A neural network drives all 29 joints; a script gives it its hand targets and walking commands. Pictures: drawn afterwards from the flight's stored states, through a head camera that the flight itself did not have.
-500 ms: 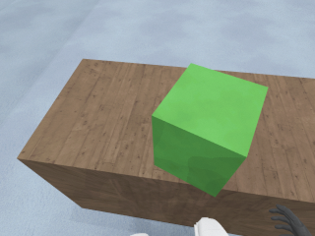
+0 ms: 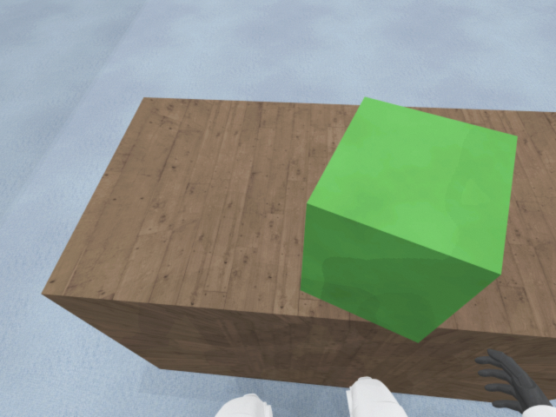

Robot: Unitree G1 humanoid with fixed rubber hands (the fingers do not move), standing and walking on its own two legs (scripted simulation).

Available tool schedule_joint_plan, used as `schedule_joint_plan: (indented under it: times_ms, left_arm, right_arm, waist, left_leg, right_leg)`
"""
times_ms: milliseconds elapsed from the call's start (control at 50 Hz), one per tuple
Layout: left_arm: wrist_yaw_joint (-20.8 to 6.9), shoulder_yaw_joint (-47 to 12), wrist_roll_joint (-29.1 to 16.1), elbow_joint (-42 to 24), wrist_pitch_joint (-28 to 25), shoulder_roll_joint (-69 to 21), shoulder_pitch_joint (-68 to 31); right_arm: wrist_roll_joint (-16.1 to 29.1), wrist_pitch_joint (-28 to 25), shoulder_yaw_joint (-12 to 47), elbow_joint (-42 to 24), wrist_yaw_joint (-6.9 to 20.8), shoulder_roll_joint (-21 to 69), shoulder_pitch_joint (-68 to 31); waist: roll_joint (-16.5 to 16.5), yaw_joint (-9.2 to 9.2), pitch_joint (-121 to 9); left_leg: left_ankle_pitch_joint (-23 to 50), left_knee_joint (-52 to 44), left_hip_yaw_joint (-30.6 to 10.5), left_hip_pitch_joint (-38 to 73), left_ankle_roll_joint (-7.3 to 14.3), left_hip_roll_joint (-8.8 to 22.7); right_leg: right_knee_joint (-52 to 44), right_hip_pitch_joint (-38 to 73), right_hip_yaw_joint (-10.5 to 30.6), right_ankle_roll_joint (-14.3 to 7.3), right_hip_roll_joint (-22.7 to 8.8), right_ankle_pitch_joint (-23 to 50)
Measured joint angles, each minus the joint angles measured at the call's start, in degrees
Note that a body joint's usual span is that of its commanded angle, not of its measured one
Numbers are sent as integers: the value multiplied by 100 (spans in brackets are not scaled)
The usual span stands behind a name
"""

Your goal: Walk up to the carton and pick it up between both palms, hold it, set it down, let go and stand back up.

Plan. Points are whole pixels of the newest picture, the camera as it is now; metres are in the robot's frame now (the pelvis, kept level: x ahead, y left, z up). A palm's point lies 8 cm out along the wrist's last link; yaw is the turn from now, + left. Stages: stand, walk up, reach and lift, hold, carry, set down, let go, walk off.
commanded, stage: walk up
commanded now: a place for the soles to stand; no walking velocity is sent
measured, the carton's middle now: (392, 224) +0.36 -0.15 +0.04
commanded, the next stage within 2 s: none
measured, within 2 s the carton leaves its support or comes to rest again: neither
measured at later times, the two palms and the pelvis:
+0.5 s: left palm out of the picture +0.07 +0.34 -0.07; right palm out of the picture +0.12 -0.32 -0.08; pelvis +0.00 +0.01 -0.01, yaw -3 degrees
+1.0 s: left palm out of the picture +0.11 +0.35 -0.07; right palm out of the picture +0.11 -0.31 -0.07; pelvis +0.01 +0.02 -0.01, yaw -5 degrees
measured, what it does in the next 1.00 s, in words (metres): steps on the spot: right foot, then right foot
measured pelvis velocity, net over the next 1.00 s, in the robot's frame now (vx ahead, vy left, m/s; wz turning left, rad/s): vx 0.01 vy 0.02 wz -0.09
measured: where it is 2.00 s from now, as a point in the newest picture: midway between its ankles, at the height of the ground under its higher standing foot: outside the picture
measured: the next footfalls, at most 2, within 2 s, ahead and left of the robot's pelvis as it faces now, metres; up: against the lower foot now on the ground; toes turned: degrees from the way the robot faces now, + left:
right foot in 0.38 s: +0.03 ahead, -0.20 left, +0.00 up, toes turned +1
right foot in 0.90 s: +0.05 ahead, -0.18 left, +0.00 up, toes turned +1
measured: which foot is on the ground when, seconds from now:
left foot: down 0.00-1.00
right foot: up 0.00-0.36, down 0.38-0.56, up 0.58-0.88, down 0.90-1.00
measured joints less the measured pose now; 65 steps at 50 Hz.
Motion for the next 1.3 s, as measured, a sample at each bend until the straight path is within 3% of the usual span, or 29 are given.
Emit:
schedule_joint_plan:
  times_ms: [260,380,420,500,520,560,620,680,800,880,900,920,960,1020,1080,1180,1260,1300]
  left_arm:
    - [-21,0,0,-2,75,10,-90]
    - [-37,2,0,-4,-126,138,66]
    - [-41,-2,-1,-2,-116,36,66]
    - [-42,0,0,-1,-186,-36,133]
    - [-42,-1,0,-1,-170,-36,134]
    - [-68,-1,0,1,-108,-17,83]
    - [-67,0,0,2,-4,-21,-10]
    - [-68,0,0,-3,4,-17,-148]
    - [-115,-2,0,-1,57,-15,-237]
    - [-148,-1,0,-6,22,1,-153]
    - [-151,1,0,-7,-15,57,-119]
    - [-153,-1,0,1,-33,86,-107]
    - [-161,-3,0,-3,-64,-26,-103]
    - [-161,-1,0,-1,-151,-48,-61]
    - [-166,-1,0,2,-100,-15,-138]
    - [-137,-1,0,-1,-22,-6,-363]
    - [-137,-1,0,0,-44,-4,-442]
    - [-137,-1,-1,-2,-16,-4,-427]
  right_arm:
    - [0,8,3,1,-35,2,0]
    - [0,51,14,1,60,4,-29]
    - [-1,112,-5,7,33,-74,-54]
    - [0,109,-9,-1,23,-95,-76]
    - [1,88,-8,-3,25,-97,-74]
    - [1,34,0,5,24,-93,-58]
    - [0,-36,61,10,15,-77,-33]
    - [0,-42,75,11,-48,-73,-1]
    - [0,-44,78,11,-78,-72,2]
    - [0,-15,79,10,-14,-70,-3]
    - [0,-15,86,10,7,-69,-10]
    - [0,-4,85,14,14,-87,-33]
    - [0,69,75,18,-6,-139,-34]
    - [0,43,75,13,-12,-146,-58]
    - [1,-21,86,70,-10,-137,-40]
    - [0,-85,132,97,-48,-127,-16]
    - [0,-88,134,98,-96,-126,-15]
    - [0,-56,136,99,-78,-124,-14]
  waist:
    - [-102,7,-5]
    - [-199,9,-13]
    - [-56,6,13]
    - [4,3,9]
    - [8,-1,4]
    - [10,0,18]
    - [-2,-6,24]
    - [-72,0,18]
    - [-179,4,11]
    - [-195,10,5]
    - [-243,11,7]
    - [-253,4,22]
    - [-133,3,24]
    - [-90,1,23]
    - [-77,0,22]
    - [-126,-2,24]
    - [-193,2,19]
    - [-218,6,11]
  left_leg:
    - [58,-193,178,334,96,-1]
    - [-150,232,238,135,-27,-38]
    - [-654,628,106,-86,-129,-37]
    - [-991,766,-71,-163,-236,-34]
    - [-927,620,-80,-109,-237,-34]
    - [-77,268,-31,-19,-225,-34]
    - [-117,199,34,52,-76,3]
    - [-115,11,63,158,-25,5]
    - [-104,-48,74,347,-24,4]
    - [-203,48,89,464,-92,0]
    - [-272,183,106,412,-129,-16]
    - [-388,363,95,318,-172,-30]
    - [-805,560,23,215,-204,-29]
    - [-1050,574,-61,190,-209,-27]
    - [-220,301,-30,241,-203,-30]
    - [-363,122,-10,324,-94,4]
    - [-327,67,-6,403,-96,20]
    - [-357,72,0,492,-121,18]
  right_leg:
    - [-103,262,-10,0,6,69]
    - [-1847,1313,13,-96,-16,537]
    - [-1749,1193,33,149,28,420]
    - [-1748,1068,179,86,-45,575]
    - [-1749,1038,221,87,-69,581]
    - [-1691,987,265,45,-89,594]
    - [-894,648,255,26,53,24]
    - [-411,358,265,26,85,-28]
    - [-433,332,243,26,85,36]
    - [-1286,917,112,9,87,615]
    - [-1624,1101,169,-76,76,688]
    - [-1721,1135,236,10,76,560]
    - [-1686,1067,252,168,106,569]
    - [-1687,960,373,104,95,671]
    - [-1660,908,430,81,87,715]
    - [-804,472,428,72,193,-56]
    - [-795,366,390,72,194,-21]
    - [-1080,540,269,73,194,465]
